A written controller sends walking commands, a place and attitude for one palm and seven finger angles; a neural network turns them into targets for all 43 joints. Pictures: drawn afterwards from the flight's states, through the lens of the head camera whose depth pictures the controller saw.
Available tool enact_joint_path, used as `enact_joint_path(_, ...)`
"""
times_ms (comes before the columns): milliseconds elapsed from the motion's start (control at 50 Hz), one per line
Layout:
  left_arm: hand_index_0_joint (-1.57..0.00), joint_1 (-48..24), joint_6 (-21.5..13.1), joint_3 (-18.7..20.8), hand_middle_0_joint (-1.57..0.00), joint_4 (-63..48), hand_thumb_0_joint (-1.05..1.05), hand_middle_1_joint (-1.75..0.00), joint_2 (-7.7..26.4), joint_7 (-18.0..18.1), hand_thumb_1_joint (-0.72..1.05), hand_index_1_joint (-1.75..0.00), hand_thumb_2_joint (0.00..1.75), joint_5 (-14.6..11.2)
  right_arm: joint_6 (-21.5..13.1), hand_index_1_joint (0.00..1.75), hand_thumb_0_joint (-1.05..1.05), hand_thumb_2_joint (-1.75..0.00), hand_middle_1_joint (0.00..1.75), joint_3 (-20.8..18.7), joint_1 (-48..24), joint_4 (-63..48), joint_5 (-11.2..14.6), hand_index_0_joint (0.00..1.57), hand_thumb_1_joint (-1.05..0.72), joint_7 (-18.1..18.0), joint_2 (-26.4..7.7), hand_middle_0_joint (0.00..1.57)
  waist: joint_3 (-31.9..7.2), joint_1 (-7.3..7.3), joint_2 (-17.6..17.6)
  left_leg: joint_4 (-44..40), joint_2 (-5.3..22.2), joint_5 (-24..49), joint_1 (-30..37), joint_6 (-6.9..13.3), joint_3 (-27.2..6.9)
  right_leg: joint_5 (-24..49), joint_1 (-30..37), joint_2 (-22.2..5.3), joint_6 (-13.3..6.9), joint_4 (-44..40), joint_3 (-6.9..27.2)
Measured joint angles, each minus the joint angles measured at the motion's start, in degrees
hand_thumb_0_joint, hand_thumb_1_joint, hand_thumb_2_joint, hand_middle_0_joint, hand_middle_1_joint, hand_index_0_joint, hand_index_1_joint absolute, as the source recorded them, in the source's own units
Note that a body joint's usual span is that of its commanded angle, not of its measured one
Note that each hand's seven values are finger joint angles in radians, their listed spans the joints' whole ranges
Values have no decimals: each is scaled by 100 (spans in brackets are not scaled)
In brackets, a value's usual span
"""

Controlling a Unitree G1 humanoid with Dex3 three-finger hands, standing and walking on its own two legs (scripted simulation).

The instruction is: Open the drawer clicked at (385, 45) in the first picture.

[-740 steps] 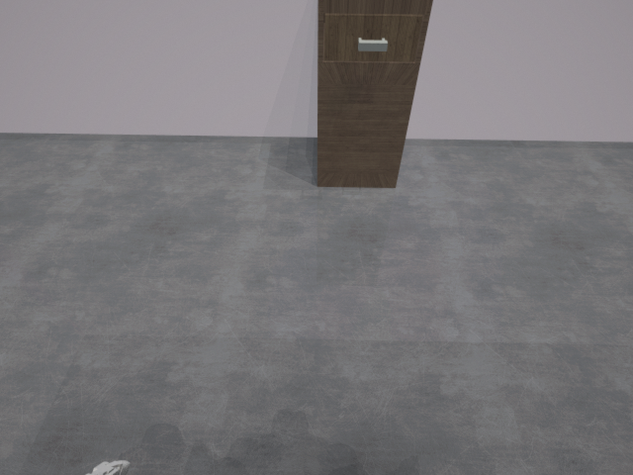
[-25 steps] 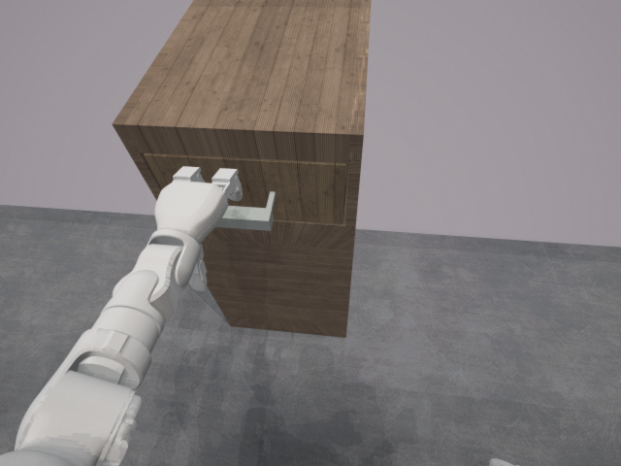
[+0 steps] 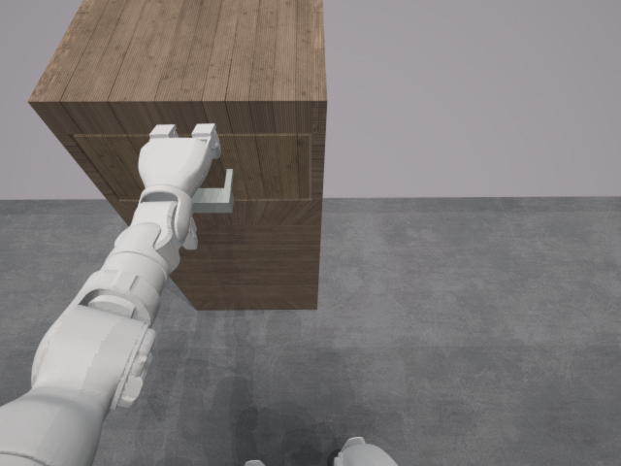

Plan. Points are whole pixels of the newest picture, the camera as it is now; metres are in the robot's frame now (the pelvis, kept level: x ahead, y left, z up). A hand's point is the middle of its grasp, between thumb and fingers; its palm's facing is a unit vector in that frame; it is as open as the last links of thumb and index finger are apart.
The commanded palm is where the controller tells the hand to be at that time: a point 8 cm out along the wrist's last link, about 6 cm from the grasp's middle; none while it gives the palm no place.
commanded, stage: move the hooked fingers above the handle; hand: left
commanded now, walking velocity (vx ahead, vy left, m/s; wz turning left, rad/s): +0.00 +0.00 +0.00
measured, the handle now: (201, 188) +0.54 +0.13 -0.03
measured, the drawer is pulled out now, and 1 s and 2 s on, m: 0.00 0.00 0.00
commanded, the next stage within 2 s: lower the fingers behind the handle in 0.76 s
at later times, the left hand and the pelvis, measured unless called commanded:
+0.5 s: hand (180, 193) +0.49 +0.15 +0.02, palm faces -0.06 -0.02 -1.00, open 13.9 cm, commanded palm +0.48 +0.15 +0.08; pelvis +0.00 +0.01 +0.00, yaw +0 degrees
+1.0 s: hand (183, 192) +0.49 +0.14 +0.02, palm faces -0.06 -0.02 -1.00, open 13.8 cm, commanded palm +0.47 +0.15 +0.08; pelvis +0.01 +0.00 +0.00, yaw +0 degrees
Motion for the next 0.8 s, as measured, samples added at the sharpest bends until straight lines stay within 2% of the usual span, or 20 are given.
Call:
enact_joint_path(120, -34, 7, 95, 24, -34, 83, 0, -122, -30, 25, -49, -123, 30, -36, 91, 30, 1, -90, 30, 63, 71, 23, 30, 20, -90, 0, 17, 20, -25, -22, 28, -26, 13, 0, 42, 27, 50, 28, 35, 17, 30, -41, 52)
enact_joint_path(300, -33, -58, 135, 80, -32, 208, 0, -120, 86, -127, -49, -121, 30, -48, 26, 30, 1, -90, 30, 159, -15, -155, 69, 20, -90, -64, 70, 20, 16, -70, 5, -72, 11, 51, 66, 53, 87, 100, 59, 17, 56, -106, 89)
enact_joint_path(400, -32, -11, 31, -23, -32, 95, 0, -120, 133, -165, -49, -120, 30, -67, -39, 30, 1, -90, 30, 104, -3, -192, 43, 20, -90, -63, 61, 20, -1, -6, 12, 2, -6, 22, -13, 63, 50, 68, 6, -4, 67, -58, 51)
enact_joint_path(540, -32, -44, -61, -198, -32, 31, 0, -120, -75, -50, -49, -120, 30, -68, -34, 30, 1, -90, 30, 50, -37, -83, -8, 20, -90, 16, 40, 20, -51, 46, 6, 159, -42, -73, -116, 71, -45, -45, -47, -46, 76, 60, -45)
enact_joint_path(640, -34, -26, 83, -141, -34, 12, 0, -122, -193, 100, -49, -122, 30, -26, 49, 30, 1, -90, 30, 41, -87, -75, -44, 20, -90, 62, 45, 20, -96, 55, 36, 209, -40, -129, -129, 74, -43, -99, -62, -42, 80, 107, -42)
enact_joint_path(800, -35, 96, 284, -119, -33, -52, 0, -121, -228, -43, -49, -122, 30, -73, 186, 30, 1, -90, 30, 103, -152, -143, 14, 20, -90, 36, 125, 20, -54, 78, 57, 1, -15, -85, 139, 67, 11, -52, 166, -9, 73, -58, 22)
